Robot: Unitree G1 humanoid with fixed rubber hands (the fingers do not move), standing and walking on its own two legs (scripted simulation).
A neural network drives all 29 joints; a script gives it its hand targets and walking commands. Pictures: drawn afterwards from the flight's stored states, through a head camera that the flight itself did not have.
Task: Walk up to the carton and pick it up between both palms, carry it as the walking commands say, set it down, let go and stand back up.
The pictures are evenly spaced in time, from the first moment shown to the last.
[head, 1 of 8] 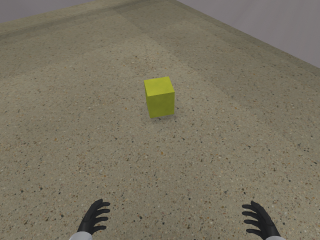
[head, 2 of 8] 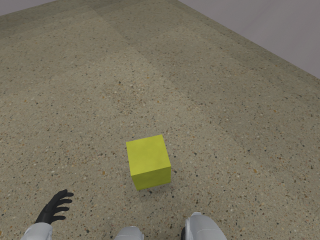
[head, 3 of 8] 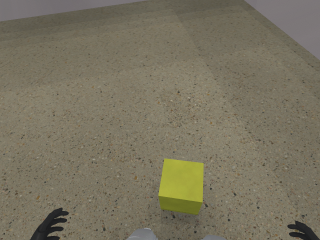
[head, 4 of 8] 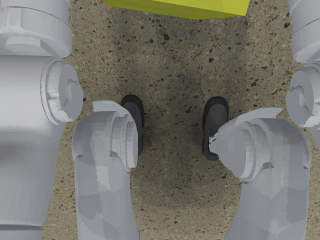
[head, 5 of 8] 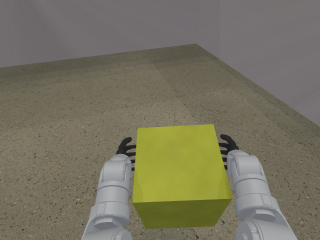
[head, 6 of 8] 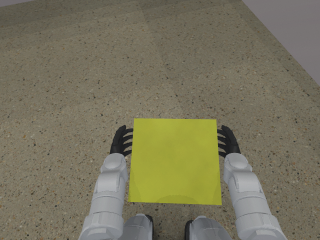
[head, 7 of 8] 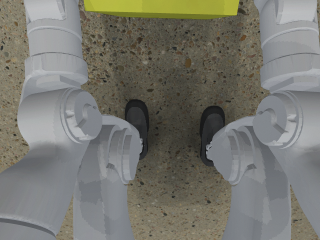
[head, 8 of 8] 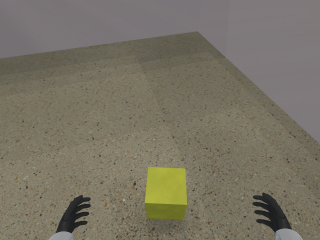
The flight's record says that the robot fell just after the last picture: no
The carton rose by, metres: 0.67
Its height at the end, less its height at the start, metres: +0.00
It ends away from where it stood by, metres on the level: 0.78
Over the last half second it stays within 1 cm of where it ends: yes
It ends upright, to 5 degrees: yes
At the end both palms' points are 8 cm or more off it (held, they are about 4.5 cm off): yes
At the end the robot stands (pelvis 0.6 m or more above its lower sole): yes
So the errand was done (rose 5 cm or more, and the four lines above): yes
